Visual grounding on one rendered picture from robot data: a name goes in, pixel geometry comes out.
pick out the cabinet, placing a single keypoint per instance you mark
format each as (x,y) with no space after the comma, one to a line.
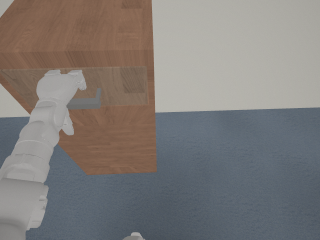
(41,34)

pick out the handle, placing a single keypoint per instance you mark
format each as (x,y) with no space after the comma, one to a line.
(85,103)

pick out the drawer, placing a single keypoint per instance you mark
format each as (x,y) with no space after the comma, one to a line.
(120,85)

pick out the robot left upper arm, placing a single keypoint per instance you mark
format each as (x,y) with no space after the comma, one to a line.
(22,206)

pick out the left robot forearm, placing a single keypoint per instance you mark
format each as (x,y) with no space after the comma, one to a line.
(31,155)

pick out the robot left hand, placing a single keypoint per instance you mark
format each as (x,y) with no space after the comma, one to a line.
(61,87)

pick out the left robot shin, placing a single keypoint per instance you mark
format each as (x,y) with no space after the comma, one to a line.
(136,234)

